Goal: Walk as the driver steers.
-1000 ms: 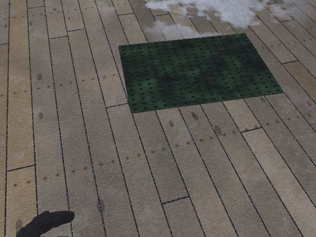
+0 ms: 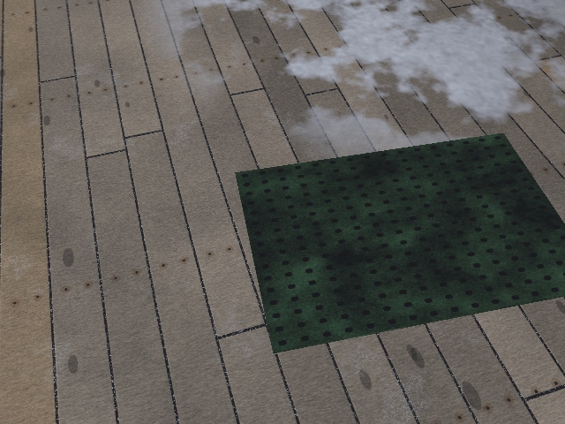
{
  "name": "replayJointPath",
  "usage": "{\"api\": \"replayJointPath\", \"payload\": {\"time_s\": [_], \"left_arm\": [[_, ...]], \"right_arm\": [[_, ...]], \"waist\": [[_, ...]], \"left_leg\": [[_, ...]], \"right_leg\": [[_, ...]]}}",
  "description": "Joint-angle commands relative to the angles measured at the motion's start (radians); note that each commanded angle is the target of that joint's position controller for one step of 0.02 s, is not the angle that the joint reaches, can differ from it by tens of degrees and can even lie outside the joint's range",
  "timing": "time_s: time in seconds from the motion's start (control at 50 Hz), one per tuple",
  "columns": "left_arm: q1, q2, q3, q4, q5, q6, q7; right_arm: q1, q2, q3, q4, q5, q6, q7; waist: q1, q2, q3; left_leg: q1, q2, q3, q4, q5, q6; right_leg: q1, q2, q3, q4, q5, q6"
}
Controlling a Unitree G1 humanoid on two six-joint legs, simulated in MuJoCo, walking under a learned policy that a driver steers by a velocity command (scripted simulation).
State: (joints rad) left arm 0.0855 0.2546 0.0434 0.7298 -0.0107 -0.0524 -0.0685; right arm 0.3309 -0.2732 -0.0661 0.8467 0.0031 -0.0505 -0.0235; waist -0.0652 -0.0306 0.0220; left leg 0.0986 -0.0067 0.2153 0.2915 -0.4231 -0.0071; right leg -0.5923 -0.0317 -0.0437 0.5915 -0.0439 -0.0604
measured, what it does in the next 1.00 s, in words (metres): walks ahead, turning right: right foot, then left foot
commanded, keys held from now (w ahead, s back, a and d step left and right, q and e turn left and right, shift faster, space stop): e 0.82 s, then no key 0.18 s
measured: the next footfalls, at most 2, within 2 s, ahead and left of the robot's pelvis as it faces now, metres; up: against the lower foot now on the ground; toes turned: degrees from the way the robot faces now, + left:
right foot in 0.02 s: +0.19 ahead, -0.10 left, +0.00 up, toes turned -3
left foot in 0.48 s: +0.29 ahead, +0.11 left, +0.00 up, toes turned -23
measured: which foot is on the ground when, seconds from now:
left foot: down 0.00-0.04, up 0.06-0.46, down 0.48-0.90, up 0.92-1.00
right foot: up 0.00-0.00, down 0.02-0.48, up 0.50-0.88, down 0.90-1.00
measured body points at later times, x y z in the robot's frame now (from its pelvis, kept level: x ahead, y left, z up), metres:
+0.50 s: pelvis +0.16 +0.02 +0.00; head +0.20 +0.02 +0.45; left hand +0.40 +0.25 -0.09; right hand +0.24 -0.29 -0.08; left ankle +0.25 +0.12 -0.73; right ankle +0.15 -0.10 -0.72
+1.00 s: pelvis +0.16 -0.01 +0.01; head +0.17 -0.05 +0.46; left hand +0.44 +0.13 -0.06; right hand +0.11 -0.32 -0.11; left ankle +0.23 +0.12 -0.67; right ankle +0.10 -0.09 -0.72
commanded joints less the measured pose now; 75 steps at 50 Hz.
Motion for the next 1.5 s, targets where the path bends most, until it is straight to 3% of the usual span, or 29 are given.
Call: {"api": "replayJointPath", "payload": {"time_s": [0.02, 0.04, 0.06, 0.08, 0.1, 0.12, 0.14, 0.2, 0.4, 0.46, 0.48, 0.5, 0.52, 0.54, 0.58, 0.68, 0.86, 0.88, 0.9, 0.92, 0.94, 0.96, 1.02, 1.06, 1.22, 1.28, 1.3, 1.34, 1.5], "left_arm": [[0.216, 0.186, 0.077, -0.034, 0.004, -0.017, 0.005], [0.304, 0.277, 0.099, -0.024, 0.008, -0.007, 0.032], [0.253, 0.353, 0.1, -0.063, 0.026, -0.012, 0.035], [0.284, 0.271, 0.088, -0.082, 0.022, 0.0, 0.037], [0.216, 0.226, 0.074, -0.092, 0.012, 0.001, 0.04], [0.157, 0.196, 0.068, -0.093, -0.007, 0.007, 0.045], [0.122, 0.174, 0.061, -0.102, -0.011, 0.012, 0.051], [0.062, 0.193, 0.068, -0.123, 0.017, 0.022, 0.057], [0.065, 0.213, 0.077, -0.138, -0.002, 0.082, 0.096], [0.041, 0.191, 0.07, -0.152, -0.013, 0.089, 0.097], [0.071, 0.154, 0.059, -0.156, -0.01, 0.089, 0.098], [0.146, 0.098, 0.044, -0.165, 0.0, 0.086, 0.096], [0.138, 0.167, 0.061, -0.178, 0.006, 0.073, 0.094], [0.158, 0.234, 0.084, -0.154, 0.003, 0.073, 0.092], [0.161, 0.221, 0.092, -0.121, -0.009, 0.099, 0.099], [0.069, 0.132, 0.065, -0.174, -0.017, 0.113, 0.091], [0.117, 0.126, 0.071, -0.182, -0.007, 0.12, 0.052], [0.155, 0.133, 0.076, -0.165, -0.002, 0.118, 0.055], [0.18, 0.186, 0.089, -0.165, -0.001, 0.115, 0.065], [0.164, 0.272, 0.095, -0.198, 0.009, 0.11, 0.082], [0.192, 0.25, 0.088, -0.193, 0.047, 0.088, 0.073], [0.153, 0.225, 0.077, -0.181, 0.049, 0.071, 0.069], [0.031, 0.156, 0.048, -0.169, 0.015, 0.057, 0.079], [0.025, 0.119, 0.033, -0.158, 0.023, 0.053, 0.085], [0.03, 0.122, 0.026, -0.092, 0.016, 0.058, 0.077], [0.091, 0.085, 0.011, -0.059, 0.033, 0.039, 0.068], [0.118, 0.083, 0.015, -0.051, 0.033, 0.035, 0.065], [0.033, 0.115, 0.023, -0.044, 0.028, 0.045, 0.072], [0.062, 0.078, 0.024, 0.018, 0.022, 0.062, 0.087]], "right_arm": [[-0.047, -0.2, -0.043, -0.072, 0.011, 0.014, -0.027], [-0.013, -0.147, -0.023, -0.098, -0.017, -0.001, -0.024], [0.122, -0.035, 0.021, -0.136, -0.036, -0.03, 0.002], [0.023, -0.159, -0.005, -0.118, -0.009, -0.048, 0.017], [-0.072, -0.166, -0.008, -0.157, 0.021, -0.05, 0.019], [-0.099, -0.15, -0.005, -0.158, 0.011, -0.045, 0.006], [-0.125, -0.158, -0.011, -0.16, -0.01, -0.03, -0.007], [-0.049, -0.127, -0.01, -0.157, -0.012, 0.007, -0.014], [-0.201, -0.117, -0.007, -0.205, -0.005, 0.022, -0.005], [-0.145, -0.127, -0.021, -0.195, -0.002, -0.001, 0.006], [-0.123, -0.172, -0.034, -0.195, -0.013, -0.005, 0.002], [-0.171, -0.261, -0.052, -0.217, -0.037, 0.006, -0.008], [-0.13, -0.237, -0.052, -0.206, -0.06, 0.012, -0.003], [-0.147, -0.187, -0.039, -0.221, -0.05, 0.012, -0.003], [-0.203, -0.13, -0.025, -0.232, -0.021, 0.021, -0.008], [-0.176, -0.15, -0.035, -0.218, -0.024, 0.047, -0.025], [-0.213, -0.205, -0.06, -0.193, 0.022, 0.054, -0.003], [-0.187, -0.179, -0.052, -0.176, 0.029, 0.053, -0.001], [-0.143, -0.127, -0.037, -0.163, 0.008, 0.05, 0.006], [-0.15, -0.058, -0.006, -0.2, -0.052, 0.047, 0.016], [-0.227, -0.13, -0.031, -0.216, -0.024, 0.046, 0.002], [-0.244, -0.167, -0.044, -0.205, 0.002, 0.053, -0.005], [-0.187, -0.15, -0.049, -0.156, -0.01, 0.071, -0.016], [-0.159, -0.122, -0.042, -0.145, -0.005, 0.069, -0.011], [-0.17, -0.091, -0.016, -0.133, 0.0, 0.063, 0.001], [-0.127, -0.162, -0.019, -0.121, -0.026, 0.05, 0.0], [-0.155, -0.177, -0.027, -0.101, -0.012, 0.049, 0.004], [-0.177, -0.1, -0.008, -0.105, -0.018, 0.039, 0.013], [-0.16, -0.089, 0.007, -0.06, -0.016, 0.021, 0.001]], "waist": [[0.173, 0.114, -0.139], [0.184, -0.044, -0.25], [0.072, -0.25, -0.444], [0.177, -0.05, -0.544], [0.166, -0.035, -0.401], [0.125, 0.06, -0.265], [0.105, 0.061, -0.172], [0.023, -0.006, -0.131], [0.071, -0.114, -0.151], [0.03, -0.133, -0.142], [0.041, -0.08, -0.155], [0.117, 0.193, -0.152], [0.087, 0.324, -0.157], [0.083, 0.228, -0.145], [0.092, 0.145, -0.106], [0.041, 0.21, -0.092], [0.072, 0.217, -0.116], [0.085, 0.182, -0.117], [0.072, 0.023, -0.132], [0.04, -0.291, -0.133], [0.129, -0.218, -0.179], [0.11, -0.143, -0.121], [0.054, -0.108, -0.081], [0.039, -0.101, -0.104], [0.063, -0.096, -0.062], [0.083, 0.06, -0.089], [0.119, 0.158, -0.087], [0.066, 0.112, -0.049], [0.06, 0.052, -0.024]], "left_leg": [[-0.093, 0.2, -0.019, 0.465, 1.172, 0.049], [-0.36, 0.126, -0.022, 0.787, 0.639, -0.012], [-0.748, -0.082, -0.175, 1.171, -0.283, -0.075], [-0.767, -0.028, -0.352, 1.221, -0.234, -0.056], [-0.818, 0.019, -0.342, 1.155, -0.156, -0.032], [-0.825, 0.054, -0.316, 1.061, -0.093, -0.034], [-0.779, 0.071, -0.304, 0.999, -0.056, -0.041], [-0.629, 0.064, -0.287, 0.849, -0.017, -0.064], [-0.537, -0.018, -0.314, 0.422, 0.166, -0.081], [-0.405, -0.017, -0.304, 0.14, 0.279, -0.042], [-0.295, 0.099, -0.377, 0.077, 0.363, 0.001], [-0.186, 0.325, -0.603, 0.071, 0.613, 0.125], [-0.19, 0.444, -0.788, 0.038, 0.717, 0.277], [-0.203, 0.422, -0.716, 0.054, 0.702, 0.287], [-0.224, 0.298, -0.514, 0.082, 0.615, 0.202], [-0.191, 0.261, -0.355, 0.052, 0.606, 0.213], [-0.253, 0.304, -0.26, 0.13, 0.528, 0.173], [-0.31, 0.275, -0.227, 0.187, 0.468, 0.125], [-0.455, 0.205, -0.141, 0.342, 0.277, 0.034], [-0.712, 0.08, -0.087, 0.622, -0.239, -0.065], [-0.718, 0.06, -0.215, 0.775, -0.267, -0.073], [-0.713, 0.074, -0.241, 0.838, -0.199, -0.066], [-0.668, 0.074, -0.252, 0.829, -0.007, -0.076], [-0.605, 0.068, -0.249, 0.775, 0.055, -0.084], [-0.374, 0.054, -0.223, 0.259, 0.11, -0.058], [-0.156, 0.15, -0.323, 0.122, 0.565, 0.003], [-0.226, 0.142, -0.304, 0.158, 0.433, 0.047], [-0.315, 0.108, -0.294, 0.115, 0.253, 0.033], [-0.316, 0.082, -0.272, 0.127, 0.258, 0.011]], "right_leg": [[0.348, 0.11, -0.053, -0.1, 0.071, -0.072], [0.665, -0.071, 0.192, -0.066, 0.43, -0.147], [1.026, -0.379, 0.734, -0.067, 0.715, -0.416], [1.013, -0.331, 0.673, -0.112, 0.643, -0.382], [0.898, -0.285, 0.523, -0.128, 0.585, -0.326], [0.724, -0.231, 0.448, -0.171, 0.471, -0.276], [0.565, -0.201, 0.402, -0.202, 0.476, -0.257], [0.317, -0.146, 0.33, -0.257, 0.479, -0.249], [0.301, -0.076, 0.434, -0.199, 0.036, -0.145], [0.334, -0.046, 0.49, -0.109, 0.047, -0.094], [0.275, -0.001, 0.458, -0.025, -0.096, -0.046], [0.106, 0.143, 0.284, 0.177, -0.457, 0.02], [-0.016, 0.162, 0.195, 0.401, -0.637, 0.068], [-0.031, 0.114, 0.206, 0.551, -0.584, 0.092], [-0.046, 0.084, 0.177, 0.636, -0.471, 0.131], [-0.025, 0.044, 0.083, 0.479, -0.371, 0.168], [0.315, 0.043, -0.025, -0.064, -0.214, 0.062], [0.419, 0.061, -0.017, -0.178, -0.12, 0.03], [0.575, -0.048, 0.146, -0.232, 0.099, -0.015], [0.674, -0.31, 0.451, -0.195, 0.495, -0.153], [0.539, -0.379, 0.489, -0.236, 0.393, -0.296], [0.492, -0.307, 0.403, -0.254, 0.283, -0.26], [0.431, -0.192, 0.266, -0.254, 0.241, -0.159], [0.431, -0.169, 0.227, -0.251, 0.272, -0.156], [0.404, -0.164, 0.293, -0.231, 0.062, -0.157], [0.312, -0.057, 0.224, -0.18, -0.107, -0.032], [0.345, 0.002, 0.159, -0.201, -0.165, 0.003], [0.383, 0.012, 0.141, -0.161, -0.186, 0.019], [0.386, 0.006, 0.146, -0.162, -0.099, 0.023]]}}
